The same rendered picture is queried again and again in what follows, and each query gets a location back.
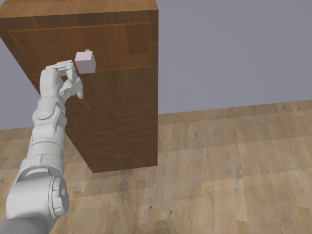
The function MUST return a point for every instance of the handle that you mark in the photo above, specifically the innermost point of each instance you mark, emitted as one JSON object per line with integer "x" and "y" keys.
{"x": 85, "y": 62}

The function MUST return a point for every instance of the cabinet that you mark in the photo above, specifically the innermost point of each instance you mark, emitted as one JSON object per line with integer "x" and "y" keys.
{"x": 115, "y": 125}

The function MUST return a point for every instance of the drawer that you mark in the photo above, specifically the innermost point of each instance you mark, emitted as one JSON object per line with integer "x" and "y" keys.
{"x": 114, "y": 46}

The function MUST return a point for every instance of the left robot forearm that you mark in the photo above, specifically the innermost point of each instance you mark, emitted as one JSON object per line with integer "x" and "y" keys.
{"x": 46, "y": 147}

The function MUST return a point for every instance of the robot left upper arm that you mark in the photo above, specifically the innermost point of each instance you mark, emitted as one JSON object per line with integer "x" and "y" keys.
{"x": 34, "y": 205}

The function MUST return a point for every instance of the robot left hand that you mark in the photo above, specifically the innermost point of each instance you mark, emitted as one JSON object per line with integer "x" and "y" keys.
{"x": 52, "y": 85}

